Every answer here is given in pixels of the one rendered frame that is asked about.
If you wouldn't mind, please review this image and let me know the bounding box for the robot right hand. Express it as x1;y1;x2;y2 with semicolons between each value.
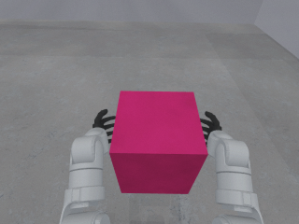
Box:
200;111;222;147

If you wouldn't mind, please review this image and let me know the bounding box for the robot left forearm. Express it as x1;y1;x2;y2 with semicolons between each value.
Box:
59;127;110;224

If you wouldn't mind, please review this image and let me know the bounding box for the robot right upper arm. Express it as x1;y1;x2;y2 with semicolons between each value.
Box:
211;214;260;224

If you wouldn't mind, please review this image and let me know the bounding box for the robot left hand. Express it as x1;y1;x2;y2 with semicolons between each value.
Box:
93;109;116;144

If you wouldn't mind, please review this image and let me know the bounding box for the robot left upper arm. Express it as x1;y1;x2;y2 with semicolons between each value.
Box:
61;210;110;224

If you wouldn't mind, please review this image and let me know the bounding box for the carton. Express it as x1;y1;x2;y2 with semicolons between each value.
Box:
109;91;208;194

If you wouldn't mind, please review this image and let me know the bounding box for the robot right forearm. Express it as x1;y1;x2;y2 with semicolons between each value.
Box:
206;130;264;224

